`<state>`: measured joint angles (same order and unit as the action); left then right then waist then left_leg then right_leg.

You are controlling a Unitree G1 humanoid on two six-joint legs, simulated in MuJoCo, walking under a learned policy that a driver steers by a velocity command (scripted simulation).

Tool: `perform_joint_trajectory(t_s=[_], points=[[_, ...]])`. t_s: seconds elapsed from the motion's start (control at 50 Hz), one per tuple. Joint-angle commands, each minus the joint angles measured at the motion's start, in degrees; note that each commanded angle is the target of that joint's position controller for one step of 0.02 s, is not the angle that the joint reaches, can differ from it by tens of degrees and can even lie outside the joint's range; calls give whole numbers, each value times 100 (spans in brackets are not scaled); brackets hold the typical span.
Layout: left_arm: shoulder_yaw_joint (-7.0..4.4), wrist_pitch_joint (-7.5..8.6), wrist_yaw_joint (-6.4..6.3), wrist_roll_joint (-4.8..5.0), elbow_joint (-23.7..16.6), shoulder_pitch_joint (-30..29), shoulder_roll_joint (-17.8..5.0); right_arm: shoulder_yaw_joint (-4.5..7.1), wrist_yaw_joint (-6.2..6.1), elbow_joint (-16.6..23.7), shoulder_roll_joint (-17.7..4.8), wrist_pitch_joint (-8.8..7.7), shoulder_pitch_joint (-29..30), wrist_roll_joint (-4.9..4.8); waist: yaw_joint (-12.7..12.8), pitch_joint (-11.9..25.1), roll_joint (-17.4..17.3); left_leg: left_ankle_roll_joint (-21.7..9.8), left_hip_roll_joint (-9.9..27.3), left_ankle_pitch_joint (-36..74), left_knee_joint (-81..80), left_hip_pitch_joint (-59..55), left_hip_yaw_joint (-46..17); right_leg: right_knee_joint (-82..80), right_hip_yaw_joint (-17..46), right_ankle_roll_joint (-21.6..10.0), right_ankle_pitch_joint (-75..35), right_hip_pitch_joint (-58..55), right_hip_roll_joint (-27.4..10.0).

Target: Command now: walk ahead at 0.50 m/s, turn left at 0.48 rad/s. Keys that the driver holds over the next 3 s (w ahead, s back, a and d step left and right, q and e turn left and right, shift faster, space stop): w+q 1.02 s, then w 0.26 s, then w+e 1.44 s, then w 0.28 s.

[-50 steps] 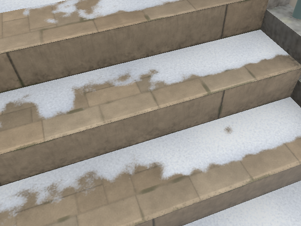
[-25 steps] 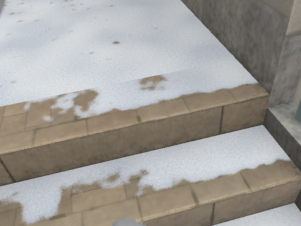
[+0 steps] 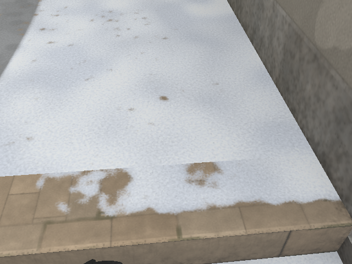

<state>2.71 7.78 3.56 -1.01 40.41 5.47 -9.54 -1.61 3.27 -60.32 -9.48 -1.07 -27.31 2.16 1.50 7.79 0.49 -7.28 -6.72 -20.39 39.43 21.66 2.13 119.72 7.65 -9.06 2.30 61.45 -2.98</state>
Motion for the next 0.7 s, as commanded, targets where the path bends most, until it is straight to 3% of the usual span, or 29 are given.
perform_joint_trajectory(t_s=[0.02,0.06,0.1,0.16,0.18,0.2,0.22,0.24,0.26,0.28,0.3,0.32,0.34,0.36,0.38,0.4,0.42,0.44,0.46,0.48,0.5,0.54,0.56,0.58,0.6,0.62,0.64,0.66,0.7], points=[[221,-109,-73,-94,-122,644,177,-85,-3,650,68,-203,1123,-85,570,-953,212,128,843,728,-1745,1417,-1315,-660,-708,402,-798,463,-295],[277,-119,-237,-55,-212,46,428,-103,-72,374,101,-204,301,-41,105,-852,-389,-200,906,745,-1781,1142,-1732,-206,-1145,736,-866,821,-291],[416,-38,-257,39,-522,-788,719,-29,-135,51,-147,-166,-467,-108,-301,-923,-919,-297,1187,1039,-1767,-239,-2404,482,-1254,764,-2,2334,-275],[496,161,-286,-7,-1191,-2424,601,45,-316,18,-44,-69,-1377,-223,-952,-984,-685,-364,1400,1520,-2111,-1164,-2964,-1531,-1444,995,406,2661,-214],[582,127,-325,-112,-1422,-2897,682,186,-488,187,-272,-68,-1160,-346,-919,-981,-744,-624,1716,1724,-3121,-732,-2991,-2467,-1614,1074,1248,1722,-342],[555,69,-343,-99,-1536,-3105,624,191,-585,130,-198,-57,-1225,-395,-916,-996,-766,-683,1752,1775,-3473,-1034,-2883,-2933,-1658,1067,1634,1365,-329],[430,56,-331,43,-1457,-2562,361,262,-591,418,-381,-160,-649,-415,-488,-835,-1352,-772,1828,2740,-3630,-1072,-2556,-4099,-1688,939,1970,164,-313],[238,38,-434,23,-1211,-1517,217,265,-580,472,-466,-149,-123,-237,182,33,-1835,-656,1530,6136,-2980,-865,-1894,-4576,-1981,726,2265,-1958,236],[-88,112,-418,156,-1124,-732,-393,239,-620,311,-465,-201,-626,-146,470,805,-2297,-509,1399,9470,-2015,-1538,-1787,-5262,-1785,450,2215,-3347,542],[-404,78,-327,166,-843,417,-1034,329,-611,545,-907,-254,137,-142,1288,1305,-2226,-377,1428,10278,-724,-1680,-1846,-6020,-809,156,2414,-4376,292],[-641,51,-222,7,-425,1883,-1709,338,-563,935,-886,-392,962,-35,1825,2283,-862,-487,1184,8994,846,-748,-1852,-6815,792,-229,2756,-6292,-610],[-716,-95,-252,-253,14,2297,-1878,188,-332,1267,148,-556,580,-170,1127,2903,2509,-137,-85,2273,3176,1580,-1771,-9459,4389,-1135,3018,-7948,-1979],[-657,-264,-474,-220,27,2018,-1370,243,-85,1226,-42,-706,664,-41,1038,2606,2034,40,-161,1337,5575,2109,-2386,-10403,5844,-1072,3300,-7498,-2371],[-515,-405,-560,-73,269,1430,-689,304,62,1698,-30,-626,1500,-173,701,1057,1097,9,119,1397,6608,2789,-1795,-10163,4408,-585,2917,-6336,-2179],[-308,-483,-563,-88,609,1245,54,190,89,2027,183,-470,1822,-209,400,60,260,-57,323,1451,7246,3206,-1346,-9710,3068,-357,2670,-5251,-2060],[-193,-457,-515,-201,912,1093,567,154,85,2046,292,-406,1717,-268,14,-567,-306,-144,549,1548,7573,3395,-1236,-9366,1853,-186,2283,-4385,-1908],[-164,-390,-460,-352,1123,998,717,102,60,2012,379,-292,1421,-355,-243,-787,-204,-262,666,1360,8065,3396,-1331,-9481,1137,46,1973,-3966,-1777],[-222,-348,-399,-277,1422,1087,696,39,42,2015,570,-248,1230,-481,-409,-934,-192,-354,705,1241,8366,3674,-1370,-9610,640,211,1740,-3965,-1654],[-258,-319,-378,-153,1557,1210,572,-16,26,2055,723,-201,1221,-517,-486,-1167,-139,-364,714,1311,8402,3971,-1374,-9792,-1,362,1431,-3910,-1570],[-263,-313,-329,-109,1599,1227,535,-102,30,2078,872,-157,1226,-502,-588,-1189,-126,-347,761,1526,8294,4342,-1300,-9826,-570,492,1122,-3947,-1414],[-242,-326,-309,-112,1610,1069,552,-127,22,2083,872,-80,1250,-516,-702,-1307,-15,-270,823,1586,7935,4551,-1298,-9891,-1041,592,1096,-3759,-1257],[-227,-369,-264,-231,1351,655,240,-50,-120,2184,458,37,1496,-444,-755,-1363,102,133,794,2207,6839,4074,-790,-10169,-1927,464,886,-3024,-1011],[-252,-341,-291,-333,1302,926,-45,-15,-243,2185,412,72,1793,-302,-556,-1256,216,349,734,2458,7150,4150,-513,-10309,-1855,221,750,-3228,-1204],[-206,-342,-302,-350,1324,1189,-34,-3,-325,2117,392,95,1841,-302,-411,-1088,214,466,749,2468,7639,4559,-509,-10244,-1712,140,531,-3726,-1313],[-291,-362,-355,-298,1348,1651,-391,-11,-404,2227,461,118,1972,-282,-237,-1128,418,523,849,2168,7952,5150,-551,-10365,-1575,66,832,-4437,-1528],[-311,-380,-395,-238,1499,2164,-431,-64,-438,2374,563,124,2483,-321,49,-1310,427,480,903,1725,8510,6107,-649,-10422,-1318,61,761,-5247,-1768],[-359,-421,-439,-169,1553,2486,-517,-92,-434,2529,599,136,2788,-383,149,-1474,461,476,1064,1317,8522,6786,-826,-10435,-1317,172,733,-5933,-1846],[-342,-438,-488,-185,1577,2691,-416,-97,-381,2711,526,121,3103,-442,263,-1519,452,467,1227,1021,8301,7129,-871,-10428,-1350,268,755,-6370,-1830],[-357,-586,-631,-189,1505,2826,-371,-195,-271,3201,528,66,3956,-500,383,-1618,350,581,1497,734,7352,7239,-319,-10733,-1555,357,1080,-6421,-1708]])
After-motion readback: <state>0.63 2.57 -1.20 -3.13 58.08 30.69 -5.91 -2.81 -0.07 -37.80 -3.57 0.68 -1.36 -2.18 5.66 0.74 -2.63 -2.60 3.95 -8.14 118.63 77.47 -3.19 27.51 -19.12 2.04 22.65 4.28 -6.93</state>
